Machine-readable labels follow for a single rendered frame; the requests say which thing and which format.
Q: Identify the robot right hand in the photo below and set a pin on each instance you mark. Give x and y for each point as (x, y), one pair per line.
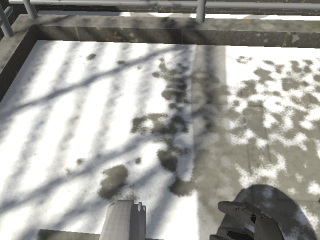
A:
(265, 228)

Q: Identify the left robot thigh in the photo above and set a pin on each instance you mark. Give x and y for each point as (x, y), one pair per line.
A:
(125, 221)

